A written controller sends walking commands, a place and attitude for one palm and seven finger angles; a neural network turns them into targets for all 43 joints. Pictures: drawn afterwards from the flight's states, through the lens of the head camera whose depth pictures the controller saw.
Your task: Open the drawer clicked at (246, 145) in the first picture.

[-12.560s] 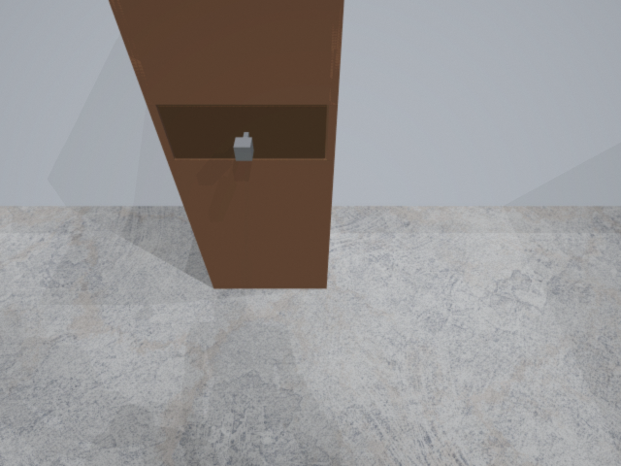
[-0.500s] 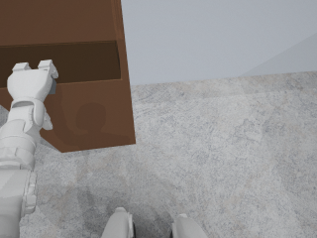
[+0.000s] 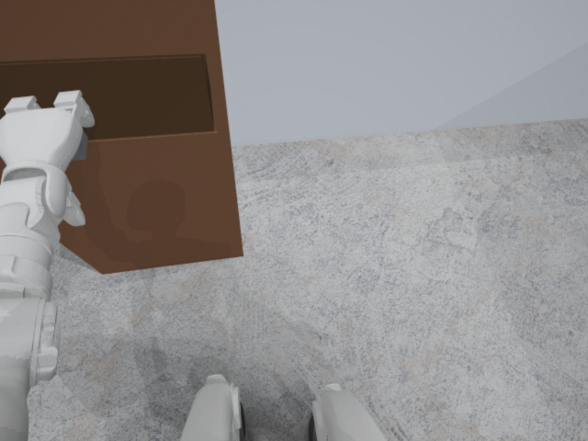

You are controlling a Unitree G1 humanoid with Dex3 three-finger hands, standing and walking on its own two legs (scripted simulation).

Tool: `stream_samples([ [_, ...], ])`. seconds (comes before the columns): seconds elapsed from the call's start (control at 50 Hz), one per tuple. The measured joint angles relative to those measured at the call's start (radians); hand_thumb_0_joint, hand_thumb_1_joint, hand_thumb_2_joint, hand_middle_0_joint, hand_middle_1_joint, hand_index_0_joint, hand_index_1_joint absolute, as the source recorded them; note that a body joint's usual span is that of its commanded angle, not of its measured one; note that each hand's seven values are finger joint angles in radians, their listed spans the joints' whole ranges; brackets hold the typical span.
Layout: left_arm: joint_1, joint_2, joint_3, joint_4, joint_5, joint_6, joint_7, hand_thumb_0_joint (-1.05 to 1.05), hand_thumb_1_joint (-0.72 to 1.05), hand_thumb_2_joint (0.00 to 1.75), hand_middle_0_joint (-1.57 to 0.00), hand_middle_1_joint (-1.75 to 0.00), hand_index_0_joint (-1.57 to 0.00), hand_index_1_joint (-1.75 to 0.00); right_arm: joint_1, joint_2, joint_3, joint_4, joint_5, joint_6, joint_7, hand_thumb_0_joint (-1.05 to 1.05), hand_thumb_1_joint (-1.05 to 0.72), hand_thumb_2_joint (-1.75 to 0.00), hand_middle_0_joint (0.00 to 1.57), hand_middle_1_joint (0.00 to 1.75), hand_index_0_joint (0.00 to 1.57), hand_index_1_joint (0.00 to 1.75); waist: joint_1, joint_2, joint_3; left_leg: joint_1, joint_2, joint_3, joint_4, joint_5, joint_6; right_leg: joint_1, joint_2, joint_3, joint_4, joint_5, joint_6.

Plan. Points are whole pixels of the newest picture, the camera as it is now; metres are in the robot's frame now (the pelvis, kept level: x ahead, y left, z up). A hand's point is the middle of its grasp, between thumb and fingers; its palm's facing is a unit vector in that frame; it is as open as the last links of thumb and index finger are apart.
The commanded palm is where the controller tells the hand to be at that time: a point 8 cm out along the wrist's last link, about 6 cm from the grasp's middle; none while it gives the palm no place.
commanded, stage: close the thumb around the handle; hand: left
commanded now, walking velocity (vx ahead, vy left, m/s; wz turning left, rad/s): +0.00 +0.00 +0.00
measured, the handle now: (66, 129) +0.54 +0.29 +0.03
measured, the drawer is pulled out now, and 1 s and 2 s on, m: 0.00 0.00 0.13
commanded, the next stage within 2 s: pull the drawer open in 0.80 s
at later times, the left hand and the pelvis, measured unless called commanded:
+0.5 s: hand (63, 160) +0.50 +0.29 +0.01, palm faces -0.05 -0.04 -1.00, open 9.6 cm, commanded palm +0.49 +0.28 +0.07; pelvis +0.00 +0.01 +0.00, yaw -1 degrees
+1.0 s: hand (64, 161) +0.50 +0.29 +0.01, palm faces -0.06 -0.04 -1.00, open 7.6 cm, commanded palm +0.47 +0.28 +0.07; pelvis +0.01 +0.01 +0.01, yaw -1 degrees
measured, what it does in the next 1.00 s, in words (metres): stands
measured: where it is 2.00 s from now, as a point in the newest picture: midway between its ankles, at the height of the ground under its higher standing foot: outside the picture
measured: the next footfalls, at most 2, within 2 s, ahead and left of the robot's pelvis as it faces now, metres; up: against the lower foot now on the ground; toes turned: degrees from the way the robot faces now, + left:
none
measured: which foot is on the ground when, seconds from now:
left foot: down 0.00-1.00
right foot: down 0.00-1.00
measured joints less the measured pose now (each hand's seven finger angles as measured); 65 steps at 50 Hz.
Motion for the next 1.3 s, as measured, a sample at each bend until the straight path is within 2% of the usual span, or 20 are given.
stream_samples([
  [0.14, -0.004, 0.004, -0.005, 0.004, -0.007, 0.017, -0.033, 0.00, -0.49, 0.30, -0.32, -1.20, -0.30, -1.20, 0.000, 0.009, 0.007, -0.010, 0.002, 0.003, -0.002, 0.00, -0.90, -0.89, 0.20, 0.30, 0.20, 0.30, -0.007, 0.001, 0.004, 0.014, 0.002, 0.003, -0.014, 0.004, 0.002, 0.014, 0.002, 0.004, -0.019, 0.009, 0.002],
  [0.26, 0.010, 0.012, 0.003, -0.002, -0.006, -0.009, -0.053, 0.00, -0.39, 0.34, -0.33, -1.21, -0.30, -1.20, 0.010, 0.009, 0.008, -0.012, 0.002, 0.004, -0.006, 0.00, -0.90, -0.89, 0.21, 0.30, 0.20, 0.30, -0.007, 0.002, -0.001, 0.021, 0.003, 0.009, -0.017, 0.001, 0.005, 0.020, 0.002, 0.010, -0.025, 0.010, 0.006],
  [0.4, 0.031, 0.006, 0.015, -0.029, -0.010, -0.029, -0.033, 0.00, -0.10, 0.47, -0.35, -1.24, -0.32, -1.23, 0.015, 0.006, -0.002, -0.006, -0.004, 0.007, 0.001, 0.00, -0.90, -0.89, 0.20, 0.30, 0.20, 0.30, 0.001, 0.003, -0.004, 0.013, 0.003, 0.012, -0.005, -0.007, 0.008, 0.013, 0.001, 0.013, -0.016, 0.003, 0.009],
  [0.52, 0.021, -0.006, 0.004, -0.027, -0.005, -0.016, -0.006, 0.00, 0.21, 0.60, -0.37, -1.28, -0.34, -1.26, 0.009, 0.006, -0.002, -0.003, -0.004, 0.011, 0.008, 0.00, -0.90, -0.89, 0.20, 0.30, 0.20, 0.30, 0.005, 0.001, -0.002, 0.011, -0.001, 0.011, -0.002, -0.009, 0.010, 0.012, -0.002, 0.012, -0.014, 0.001, 0.011],
  [0.62, 0.021, -0.011, -0.001, -0.022, -0.004, -0.001, -0.010, 0.01, 0.45, 0.70, -0.39, -1.31, -0.34, -1.28, 0.001, 0.008, 0.000, -0.008, -0.003, 0.016, 0.010, 0.00, -0.90, -0.89, 0.20, 0.30, 0.20, 0.30, 0.002, 0.000, -0.002, 0.018, 0.000, 0.011, -0.010, -0.006, 0.010, 0.020, -0.001, 0.012, -0.023, 0.005, 0.010],
  [1.0, 0.040, -0.007, 0.017, -0.031, -0.010, -0.006, -0.016, 0.02, 0.44, 0.68, -0.42, -1.35, -0.33, -1.34, 0.002, 0.001, 0.000, -0.016, -0.001, 0.024, 0.008, 0.00, -0.90, -0.89, 0.20, 0.30, 0.20, 0.30, -0.001, -0.001, 0.001, 0.032, 0.003, 0.018, -0.019, -0.005, 0.010, 0.031, 0.001, 0.019, -0.032, 0.009, 0.011],
  [1.12, 0.100, -0.021, 0.023, -0.086, -0.026, 0.003, -0.018, 0.02, 0.44, 0.68, -0.42, -1.35, -0.33, -1.34, 0.007, 0.006, -0.009, -0.016, -0.002, 0.033, 0.013, 0.00, -0.90, -0.89, 0.20, 0.30, 0.20, 0.30, 0.011, 0.000, -0.001, 0.056, 0.007, 0.028, -0.034, -0.008, 0.010, 0.049, 0.004, 0.030, -0.047, 0.011, 0.011],
  [1.3, 0.231, -0.080, 0.024, -0.171, -0.045, -0.002, -0.005, 0.03, 0.45, 0.68, -0.42, -1.35, -0.32, -1.34, 0.006, 0.014, -0.018, -0.011, 0.004, 0.045, 0.017, 0.00, -0.90, -0.89, 0.20, 0.30, 0.20, 0.30, 0.043, -0.002, -0.016, 0.136, 0.004, 0.042, -0.077, -0.015, 0.011, 0.125, -0.001, 0.043, -0.091, 0.009, 0.011],
])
